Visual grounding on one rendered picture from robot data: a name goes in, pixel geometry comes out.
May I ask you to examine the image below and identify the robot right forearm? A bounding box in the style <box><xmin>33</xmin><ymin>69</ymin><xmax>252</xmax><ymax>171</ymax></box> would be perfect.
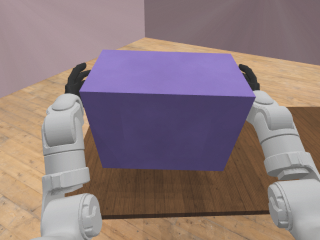
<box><xmin>246</xmin><ymin>90</ymin><xmax>320</xmax><ymax>182</ymax></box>

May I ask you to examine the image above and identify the robot left hand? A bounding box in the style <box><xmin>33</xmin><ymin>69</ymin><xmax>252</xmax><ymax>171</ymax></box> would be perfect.
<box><xmin>64</xmin><ymin>62</ymin><xmax>91</xmax><ymax>107</ymax></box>

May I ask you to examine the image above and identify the robot right hand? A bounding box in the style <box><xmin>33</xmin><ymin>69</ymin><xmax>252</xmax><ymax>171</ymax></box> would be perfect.
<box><xmin>238</xmin><ymin>64</ymin><xmax>260</xmax><ymax>91</ymax></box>

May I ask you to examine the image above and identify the left robot upper arm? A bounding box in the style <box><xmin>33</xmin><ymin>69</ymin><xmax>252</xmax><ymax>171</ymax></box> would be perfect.
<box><xmin>30</xmin><ymin>193</ymin><xmax>103</xmax><ymax>240</ymax></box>

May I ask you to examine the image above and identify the right robot upper arm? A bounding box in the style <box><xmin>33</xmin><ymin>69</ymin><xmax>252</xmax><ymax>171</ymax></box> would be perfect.
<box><xmin>267</xmin><ymin>179</ymin><xmax>320</xmax><ymax>240</ymax></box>

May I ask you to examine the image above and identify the table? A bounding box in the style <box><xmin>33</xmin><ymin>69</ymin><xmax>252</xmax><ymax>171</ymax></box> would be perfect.
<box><xmin>64</xmin><ymin>106</ymin><xmax>320</xmax><ymax>220</ymax></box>

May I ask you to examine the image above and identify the robot left forearm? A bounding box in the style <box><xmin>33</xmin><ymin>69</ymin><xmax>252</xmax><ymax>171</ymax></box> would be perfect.
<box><xmin>40</xmin><ymin>93</ymin><xmax>90</xmax><ymax>237</ymax></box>

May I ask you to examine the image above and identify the carton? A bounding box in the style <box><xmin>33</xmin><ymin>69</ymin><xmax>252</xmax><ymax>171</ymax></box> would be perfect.
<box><xmin>79</xmin><ymin>49</ymin><xmax>256</xmax><ymax>171</ymax></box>

